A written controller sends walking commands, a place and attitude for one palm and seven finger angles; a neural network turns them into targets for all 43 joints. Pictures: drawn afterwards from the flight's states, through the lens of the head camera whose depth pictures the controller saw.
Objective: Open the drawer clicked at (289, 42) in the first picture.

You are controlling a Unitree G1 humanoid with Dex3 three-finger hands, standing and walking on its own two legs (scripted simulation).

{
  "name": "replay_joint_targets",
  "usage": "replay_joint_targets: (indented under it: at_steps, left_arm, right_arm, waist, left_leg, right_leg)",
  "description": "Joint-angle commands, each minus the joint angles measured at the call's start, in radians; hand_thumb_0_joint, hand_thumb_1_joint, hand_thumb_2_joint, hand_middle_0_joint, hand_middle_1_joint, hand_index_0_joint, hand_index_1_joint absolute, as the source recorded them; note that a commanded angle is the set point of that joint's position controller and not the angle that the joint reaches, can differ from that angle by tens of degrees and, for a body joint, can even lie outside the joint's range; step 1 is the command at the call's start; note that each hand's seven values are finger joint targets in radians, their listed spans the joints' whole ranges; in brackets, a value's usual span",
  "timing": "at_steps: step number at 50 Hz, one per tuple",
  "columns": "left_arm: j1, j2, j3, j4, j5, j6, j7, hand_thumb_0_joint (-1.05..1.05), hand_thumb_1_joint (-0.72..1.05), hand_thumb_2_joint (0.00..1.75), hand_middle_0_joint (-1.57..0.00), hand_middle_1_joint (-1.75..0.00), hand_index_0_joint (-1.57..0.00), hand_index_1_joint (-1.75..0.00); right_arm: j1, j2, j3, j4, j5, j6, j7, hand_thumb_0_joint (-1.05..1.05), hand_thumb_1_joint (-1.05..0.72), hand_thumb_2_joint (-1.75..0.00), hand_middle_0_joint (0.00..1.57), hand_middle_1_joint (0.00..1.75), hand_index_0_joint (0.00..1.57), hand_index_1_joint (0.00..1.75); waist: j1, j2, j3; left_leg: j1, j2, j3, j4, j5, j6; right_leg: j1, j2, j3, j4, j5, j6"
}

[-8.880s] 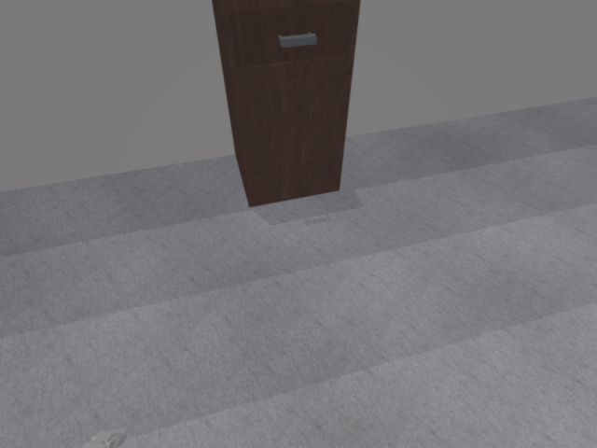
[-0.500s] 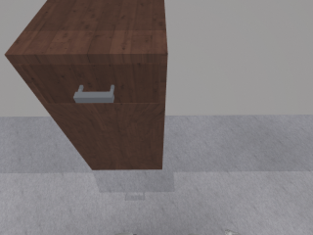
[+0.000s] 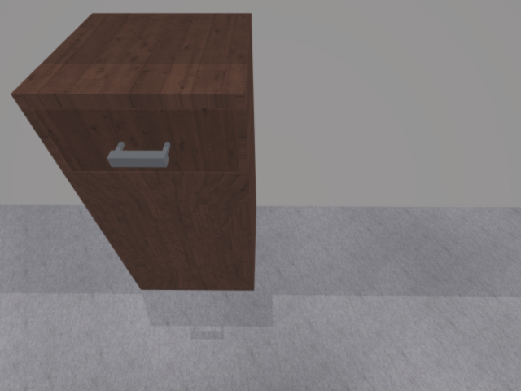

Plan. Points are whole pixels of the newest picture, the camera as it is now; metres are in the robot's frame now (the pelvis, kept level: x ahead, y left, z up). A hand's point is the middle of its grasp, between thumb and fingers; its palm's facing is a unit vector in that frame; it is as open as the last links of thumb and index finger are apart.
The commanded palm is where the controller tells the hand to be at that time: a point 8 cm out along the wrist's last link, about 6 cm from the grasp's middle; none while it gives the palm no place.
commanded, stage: come to a stop and stand still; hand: left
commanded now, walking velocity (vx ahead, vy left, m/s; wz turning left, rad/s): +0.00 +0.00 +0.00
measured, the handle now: (141, 152) +0.58 +0.31 +0.01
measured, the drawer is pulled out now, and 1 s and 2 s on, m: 0.00 0.00 0.00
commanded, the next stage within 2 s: look again from close up in 1.34 s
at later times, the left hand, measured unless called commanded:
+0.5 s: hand out of the picture -0.04 +0.18 -0.17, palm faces +0.05 -0.99 -0.15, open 7.4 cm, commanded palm none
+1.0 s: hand out of the picture +0.01 +0.20 -0.17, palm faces +0.02 -0.99 -0.16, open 7.3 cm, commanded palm none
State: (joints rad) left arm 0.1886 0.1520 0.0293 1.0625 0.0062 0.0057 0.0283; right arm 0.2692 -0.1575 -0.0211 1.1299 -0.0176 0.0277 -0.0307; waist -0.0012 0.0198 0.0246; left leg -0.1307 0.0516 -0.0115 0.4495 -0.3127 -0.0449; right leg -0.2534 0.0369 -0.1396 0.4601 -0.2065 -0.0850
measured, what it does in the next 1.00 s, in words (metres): shifts its weight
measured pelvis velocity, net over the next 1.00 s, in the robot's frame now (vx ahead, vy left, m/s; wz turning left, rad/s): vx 0.03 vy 0.05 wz -0.03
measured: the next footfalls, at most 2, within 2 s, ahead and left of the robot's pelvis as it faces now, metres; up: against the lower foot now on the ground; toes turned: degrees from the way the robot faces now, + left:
none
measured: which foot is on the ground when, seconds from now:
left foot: down 0.00-1.00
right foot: down 0.00-1.00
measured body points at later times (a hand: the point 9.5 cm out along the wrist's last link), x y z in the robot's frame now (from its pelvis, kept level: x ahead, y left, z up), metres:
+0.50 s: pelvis -0.02 +0.03 +0.01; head -0.01 +0.03 +0.46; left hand -0.04 +0.24 -0.16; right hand -0.09 -0.17 -0.15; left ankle -0.04 +0.15 -0.74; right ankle +0.03 -0.06 -0.74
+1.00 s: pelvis +0.03 +0.05 +0.00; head +0.03 +0.05 +0.45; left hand +0.01 +0.26 -0.16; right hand -0.01 -0.15 -0.16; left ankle -0.04 +0.15 -0.74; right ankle +0.03 -0.06 -0.74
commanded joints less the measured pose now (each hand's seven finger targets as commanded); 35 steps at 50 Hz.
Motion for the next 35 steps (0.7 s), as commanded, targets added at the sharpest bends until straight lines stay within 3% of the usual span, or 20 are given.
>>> replay_joint_targets:
  at_steps: [1, 7, 13, 22, 26, 35]
  left_arm:
    - [0.055, 0.134, 0.019, -0.003, -0.004, -0.005, 0.007, 0.00, 0.90, 0.90, -0.20, -0.30, -0.20, -0.30]
    - [0.079, 0.115, 0.019, 0.010, 0.001, 0.000, 0.005, 0.00, 0.90, 0.90, -0.20, -0.30, -0.20, -0.30]
    - [0.125, 0.089, 0.016, 0.026, 0.001, -0.001, 0.004, 0.00, 0.90, 0.90, -0.20, -0.30, -0.20, -0.30]
    - [0.186, 0.049, 0.003, 0.055, 0.003, -0.010, 0.006, 0.00, 0.90, 0.90, -0.20, -0.30, -0.20, -0.30]
    - [0.197, 0.037, -0.004, 0.065, 0.003, -0.016, 0.008, 0.00, 0.90, 0.90, -0.20, -0.30, -0.20, -0.30]
    - [0.216, 0.020, -0.019, 0.082, 0.002, -0.027, 0.013, 0.00, 0.90, 0.90, -0.20, -0.30, -0.20, -0.30]
  right_arm:
    - [0.083, -0.066, -0.002, -0.007, 0.001, -0.018, -0.007, 0.00, -0.90, -0.90, 0.20, 0.30, 0.20, 0.30]
    - [0.162, -0.040, -0.002, -0.001, -0.005, -0.009, -0.007, 0.00, -0.90, -0.90, 0.20, 0.30, 0.20, 0.30]
    - [0.200, -0.027, 0.003, 0.003, -0.005, -0.017, -0.009, 0.00, -0.90, -0.90, 0.20, 0.30, 0.20, 0.30]
    - [0.218, -0.017, 0.007, 0.004, 0.000, -0.035, -0.012, 0.00, -0.90, -0.90, 0.20, 0.30, 0.20, 0.30]
    - [0.225, -0.015, 0.009, 0.002, 0.004, -0.041, -0.014, 0.00, -0.90, -0.90, 0.20, 0.30, 0.20, 0.30]
    - [0.204, -0.014, 0.015, 0.006, 0.010, -0.058, -0.020, 0.00, -0.90, -0.90, 0.20, 0.30, 0.20, 0.30]
  waist:
    - [0.016, 0.020, 0.030]
    - [0.000, -0.047, 0.076]
    - [0.007, -0.021, 0.091]
    - [0.017, 0.008, 0.082]
    - [0.012, -0.017, 0.080]
    - [0.010, -0.011, 0.077]
  left_leg:
    - [-0.084, 0.033, -0.011, -0.088, 0.028, 0.054]
    - [-0.105, 0.015, 0.005, -0.104, -0.044, 0.060]
    - [-0.160, 0.022, -0.017, -0.144, -0.095, 0.070]
    - [-0.196, 0.044, -0.051, -0.190, -0.106, 0.078]
    - [-0.177, 0.048, -0.054, -0.185, -0.065, 0.078]
    - [-0.117, 0.062, -0.047, -0.178, 0.085, 0.078]
  right_leg:
    - [0.084, -0.163, 0.233, -0.226, -0.107, 0.082]
    - [0.022, -0.158, 0.241, -0.282, -0.261, 0.078]
    - [0.023, -0.145, 0.228, -0.255, -0.262, 0.069]
    - [0.049, -0.134, 0.192, -0.175, -0.141, 0.066]
    - [0.052, -0.135, 0.189, -0.158, -0.087, 0.061]
    - [0.065, -0.143, 0.168, -0.114, 0.088, 0.056]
